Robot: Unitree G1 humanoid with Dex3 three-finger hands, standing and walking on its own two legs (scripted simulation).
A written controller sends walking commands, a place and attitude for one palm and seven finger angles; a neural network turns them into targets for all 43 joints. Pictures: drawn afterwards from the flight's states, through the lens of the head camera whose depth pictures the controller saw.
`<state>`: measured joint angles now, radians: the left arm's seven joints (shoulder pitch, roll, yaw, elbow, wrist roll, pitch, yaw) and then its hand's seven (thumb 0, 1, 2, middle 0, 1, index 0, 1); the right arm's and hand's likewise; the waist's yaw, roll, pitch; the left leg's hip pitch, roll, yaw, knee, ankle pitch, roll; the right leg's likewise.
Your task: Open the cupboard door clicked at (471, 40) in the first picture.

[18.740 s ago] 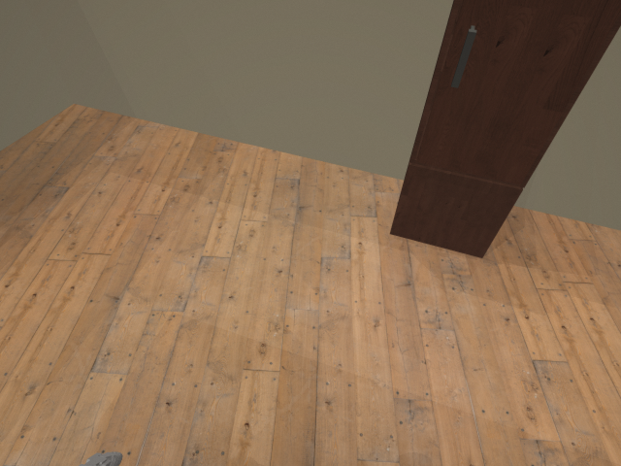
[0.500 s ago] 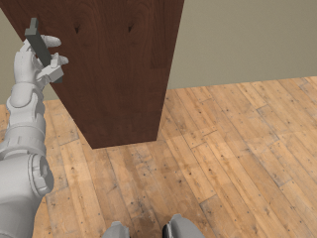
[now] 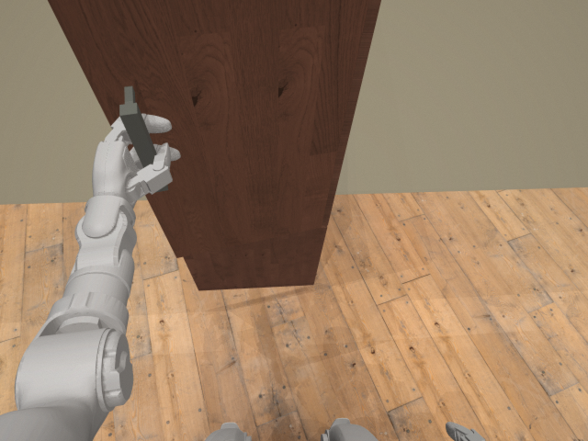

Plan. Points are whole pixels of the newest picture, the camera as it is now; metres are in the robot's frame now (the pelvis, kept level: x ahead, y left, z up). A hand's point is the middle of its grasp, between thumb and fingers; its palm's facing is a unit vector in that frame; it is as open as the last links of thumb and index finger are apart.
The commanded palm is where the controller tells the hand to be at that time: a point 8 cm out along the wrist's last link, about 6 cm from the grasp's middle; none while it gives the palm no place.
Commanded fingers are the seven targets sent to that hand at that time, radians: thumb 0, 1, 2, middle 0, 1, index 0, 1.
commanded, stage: pull the door open along its arc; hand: left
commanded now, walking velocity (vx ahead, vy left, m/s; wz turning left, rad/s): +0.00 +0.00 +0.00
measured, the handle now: (146, 142) +0.51 +0.20 +0.09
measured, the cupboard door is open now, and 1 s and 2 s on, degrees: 11 47 46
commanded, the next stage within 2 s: open thumb and fingers to let go in 1.00 s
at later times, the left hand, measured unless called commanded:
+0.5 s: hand (179, 187) +0.43 +0.15 +0.09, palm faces +0.46 -0.89 +0.04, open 5.9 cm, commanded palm +0.36 +0.17 +0.09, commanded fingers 0.00 0.90 0.90 -0.40 -1.35 -0.40 -1.35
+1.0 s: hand (260, 270) +0.31 +0.04 +0.09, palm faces +0.32 -0.95 -0.03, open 6.1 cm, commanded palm +0.25 +0.07 +0.09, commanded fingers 0.00 0.90 0.90 -0.40 -1.35 -0.40 -1.35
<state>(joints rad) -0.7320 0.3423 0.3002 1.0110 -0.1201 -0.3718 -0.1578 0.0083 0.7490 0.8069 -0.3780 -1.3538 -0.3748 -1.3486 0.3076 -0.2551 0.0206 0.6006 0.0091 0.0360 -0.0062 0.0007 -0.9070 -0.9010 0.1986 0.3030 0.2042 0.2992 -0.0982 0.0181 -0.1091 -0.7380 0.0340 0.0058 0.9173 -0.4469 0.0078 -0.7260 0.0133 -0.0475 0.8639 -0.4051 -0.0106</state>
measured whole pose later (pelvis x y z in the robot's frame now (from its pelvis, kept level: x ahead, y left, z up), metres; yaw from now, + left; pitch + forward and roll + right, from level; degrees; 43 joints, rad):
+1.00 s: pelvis +0.02 -0.03 +0.01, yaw +2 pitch +7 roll +0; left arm 0.10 -0.08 -0.29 0.02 0.07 -0.06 0.55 0.03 0.70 0.74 -0.30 -1.31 -0.33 -1.33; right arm 0.16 -0.16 0.01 0.52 -0.05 0.03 0.05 0.01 -0.91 -0.90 0.20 0.30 0.20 0.30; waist -0.01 0.04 -0.12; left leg -0.49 0.03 -0.03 0.82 -0.44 -0.03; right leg -0.49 0.01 -0.08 0.81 -0.44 -0.05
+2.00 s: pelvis -0.03 -0.02 +0.01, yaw +2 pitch +5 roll +0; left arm -0.16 -0.13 -0.22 0.31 0.08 -0.14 0.63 -0.01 -0.49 0.30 -0.31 -0.60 -0.29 -0.63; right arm 0.17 -0.16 0.02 0.62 -0.06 0.04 0.00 0.01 -0.91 -0.90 0.20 0.30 0.20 0.30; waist 0.00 0.03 -0.09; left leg -0.55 0.01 -0.02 0.84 -0.39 -0.02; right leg -0.55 -0.01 -0.07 0.84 -0.39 -0.04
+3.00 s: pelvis +0.01 -0.02 +0.00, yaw +2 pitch +8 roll +0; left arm 0.45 0.10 -0.13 -0.26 -0.08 -0.22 -0.01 -0.01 -0.50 0.30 -0.15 -0.30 -0.15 -0.30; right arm 0.25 -0.21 0.03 0.44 0.00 -0.08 -0.01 0.01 -0.91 -0.90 0.20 0.30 0.20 0.30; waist 0.02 0.04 -0.10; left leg -0.57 0.01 -0.02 0.91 -0.47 -0.02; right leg -0.57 -0.01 -0.07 0.90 -0.47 -0.03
